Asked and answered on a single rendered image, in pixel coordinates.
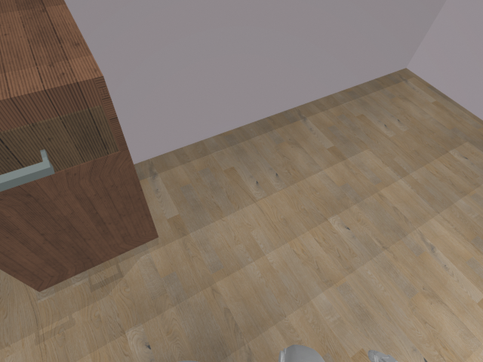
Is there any right robot thigh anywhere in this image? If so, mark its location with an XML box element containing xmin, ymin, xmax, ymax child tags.
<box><xmin>278</xmin><ymin>345</ymin><xmax>325</xmax><ymax>362</ymax></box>

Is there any drawer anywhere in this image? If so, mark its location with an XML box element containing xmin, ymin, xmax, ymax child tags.
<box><xmin>0</xmin><ymin>105</ymin><xmax>119</xmax><ymax>175</ymax></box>

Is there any handle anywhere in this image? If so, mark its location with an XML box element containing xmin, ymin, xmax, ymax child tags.
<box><xmin>0</xmin><ymin>149</ymin><xmax>55</xmax><ymax>192</ymax></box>

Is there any cabinet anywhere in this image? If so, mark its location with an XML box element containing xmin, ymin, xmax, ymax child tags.
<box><xmin>0</xmin><ymin>0</ymin><xmax>158</xmax><ymax>292</ymax></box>

